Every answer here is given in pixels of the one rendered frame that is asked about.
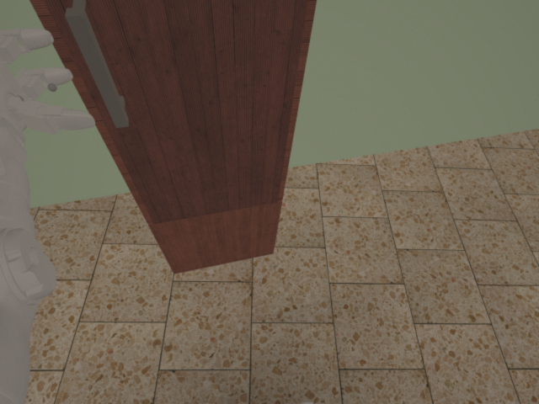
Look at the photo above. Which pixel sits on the robot left upper arm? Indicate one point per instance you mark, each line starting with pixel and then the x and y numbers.
pixel 26 276

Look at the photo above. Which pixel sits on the left robot forearm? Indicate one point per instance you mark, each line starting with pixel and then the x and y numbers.
pixel 14 180

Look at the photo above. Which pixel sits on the handle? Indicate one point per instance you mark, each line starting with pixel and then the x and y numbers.
pixel 83 33

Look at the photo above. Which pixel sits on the robot left hand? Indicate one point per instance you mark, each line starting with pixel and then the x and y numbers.
pixel 28 113

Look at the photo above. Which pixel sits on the cupboard door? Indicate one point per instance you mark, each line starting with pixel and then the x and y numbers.
pixel 208 88

